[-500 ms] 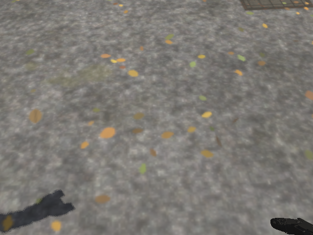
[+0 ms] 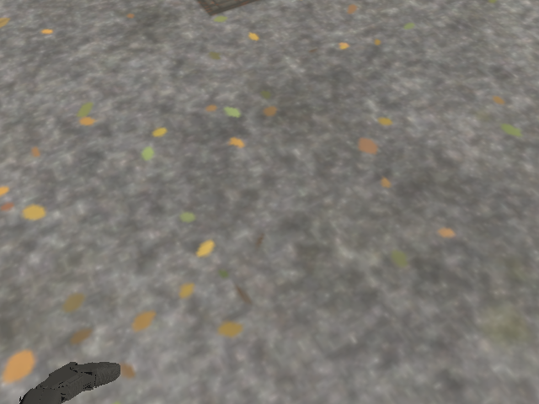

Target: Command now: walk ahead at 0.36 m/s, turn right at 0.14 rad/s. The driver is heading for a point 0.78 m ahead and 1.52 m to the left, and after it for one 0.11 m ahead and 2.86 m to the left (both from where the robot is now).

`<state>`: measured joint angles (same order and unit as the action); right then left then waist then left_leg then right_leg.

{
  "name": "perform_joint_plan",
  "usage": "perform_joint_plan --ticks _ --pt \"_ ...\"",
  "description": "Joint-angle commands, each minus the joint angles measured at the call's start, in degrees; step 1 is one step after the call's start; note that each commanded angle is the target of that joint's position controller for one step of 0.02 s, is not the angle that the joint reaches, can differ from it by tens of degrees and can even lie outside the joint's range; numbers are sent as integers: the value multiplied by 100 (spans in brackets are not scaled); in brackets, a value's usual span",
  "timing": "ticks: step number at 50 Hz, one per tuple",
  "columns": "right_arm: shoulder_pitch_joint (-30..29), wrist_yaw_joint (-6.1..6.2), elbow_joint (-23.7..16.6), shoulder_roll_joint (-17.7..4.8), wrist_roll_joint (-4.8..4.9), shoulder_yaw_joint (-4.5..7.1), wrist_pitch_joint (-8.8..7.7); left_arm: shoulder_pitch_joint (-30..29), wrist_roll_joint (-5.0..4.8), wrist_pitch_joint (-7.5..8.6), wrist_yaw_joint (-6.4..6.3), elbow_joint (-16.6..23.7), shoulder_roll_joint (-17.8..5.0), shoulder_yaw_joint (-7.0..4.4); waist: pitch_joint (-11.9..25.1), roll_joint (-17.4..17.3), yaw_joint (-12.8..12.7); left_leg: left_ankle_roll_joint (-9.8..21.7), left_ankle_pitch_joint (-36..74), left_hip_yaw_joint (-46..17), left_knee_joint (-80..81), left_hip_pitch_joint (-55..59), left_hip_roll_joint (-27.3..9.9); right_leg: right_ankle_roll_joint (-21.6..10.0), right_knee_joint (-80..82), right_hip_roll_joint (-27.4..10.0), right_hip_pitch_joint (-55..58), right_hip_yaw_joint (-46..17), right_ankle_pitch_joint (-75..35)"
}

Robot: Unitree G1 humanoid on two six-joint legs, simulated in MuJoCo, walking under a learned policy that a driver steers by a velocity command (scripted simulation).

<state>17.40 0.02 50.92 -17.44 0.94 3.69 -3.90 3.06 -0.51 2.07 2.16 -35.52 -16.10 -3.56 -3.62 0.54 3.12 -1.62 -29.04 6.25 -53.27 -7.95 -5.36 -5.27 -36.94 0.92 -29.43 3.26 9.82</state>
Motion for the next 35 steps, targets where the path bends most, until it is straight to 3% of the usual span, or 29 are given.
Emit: perform_joint_plan --ticks 1,2,3,5,7,9,13,17,20,22,23,24,25,26,27,28,29,31,35 --pt "-324 -86 -592 -844 262 85 -248 1611 141 91 -52 -25 -989 -271 1838 394 -938 147 -253 -1006 -2638 -3271 111 -1429 1390 -2268 4196 -2794 -3227" --pt "-353 -34 -533 -702 171 59 -197 1285 91 151 -31 -102 -804 -215 1314 -12 -650 117 82 -985 -2091 -3094 -138 -1164 1447 -1929 3344 -2044 -3520" --pt "-301 11 -457 -705 73 94 -110 976 75 186 -36 -121 -607 -171 1065 96 -449 86 281 -1012 -1703 -2839 -263 -1015 1613 -1730 2766 -1597 -3401" --pt "126 52 -266 -549 59 99 116 684 151 274 -37 -196 -534 -157 947 278 -138 -2 712 -1026 -1486 -2072 -236 -928 2025 -1567 1894 -1043 -3529" --pt "258 99 -218 -426 32 105 228 486 217 345 -91 -296 -541 -159 851 286 6 -115 1160 -1038 -1177 -1962 -120 -932 2250 -1509 1600 -551 -3780" --pt "37 120 -331 -357 -17 103 253 374 224 335 -198 -392 -536 -157 725 368 9 -186 1702 -1033 -625 -2141 -108 -835 2333 -1432 1651 -138 -3759" --pt "-565 5 -627 -227 -36 56 254 438 181 171 -381 -537 -646 -188 628 388 -264 -186 2497 -769 523 -2234 -102 -709 2323 -1389 2081 322 -3313" --pt "-912 -130 -961 -266 -43 82 316 620 99 -40 -427 -685 -786 -248 564 369 -435 -47 2079 -565 1058 -2443 -19 -714 1980 -1693 2681 302 -3190" --pt "-968 -236 -1167 -296 -35 124 354 585 -5 -179 -459 -689 -861 -288 522 452 -416 152 1425 -361 1351 -2422 130 -601 1446 -1882 2894 233 -3286" --pt "-647 -274 -1180 -344 -18 179 326 470 -91 -235 -511 -665 -877 -300 668 416 -186 392 1777 -144 2135 -1780 397 -315 678 -1726 2847 411 -3664" --pt "-220 -223 -1115 -600 -59 283 292 647 -88 -227 -520 -722 -831 -295 944 118 6 612 3012 -305 2744 -913 511 25 -169 -1360 2566 637 -3513" --pt "175 -79 -1150 -1341 -124 492 284 684 110 -162 -496 -553 -667 -238 1403 -1034 43 1141 6006 -1812 2641 429 -511 522 -1731 -778 1295 839 -1592" --pt "247 -48 -1222 -1641 -246 521 286 655 278 -116 -429 -323 -343 -121 2002 -1843 -117 2490 7133 -3841 2744 1570 -1717 859 -3329 300 -428 243 3016" --pt "168 -90 -1323 -1213 -207 397 272 398 140 -93 -338 -430 -600 -175 2313 -929 154 2469 6405 -3579 2912 1546 -1603 778 -3830 89 -629 -790 3055" --pt "-227 -83 -1399 -1049 -140 359 251 239 -21 -105 -310 -379 -642 -195 1796 -682 15 2169 5666 -2990 2967 1101 -1348 701 -3770 -70 -896 -814 2612" --pt "-534 -53 -1437 -881 -27 326 278 235 2 -141 -359 -457 -604 -204 1363 -287 -138 1838 4853 -2641 3082 638 -1032 714 -3396 -204 -954 -770 2219" --pt "-780 -4 -1496 -759 29 286 332 208 71 -189 -422 -459 -690 -245 1096 -295 -252 1662 4263 -2461 3227 166 -849 757 -3007 -279 -830 -759 1880" --pt "-937 56 -1592 -806 -70 295 403 379 77 -242 -442 -479 -584 -239 1040 -628 -427 1585 4063 -2259 3364 -405 -557 852 -2567 -139 -297 -648 1498" --pt "-820 169 -1648 -963 -50 374 449 373 58 -213 -475 -487 -412 -166 1232 -765 -335 1522 3652 -2334 3286 -390 -447 1003 -1434 -28 31 -724 1149"
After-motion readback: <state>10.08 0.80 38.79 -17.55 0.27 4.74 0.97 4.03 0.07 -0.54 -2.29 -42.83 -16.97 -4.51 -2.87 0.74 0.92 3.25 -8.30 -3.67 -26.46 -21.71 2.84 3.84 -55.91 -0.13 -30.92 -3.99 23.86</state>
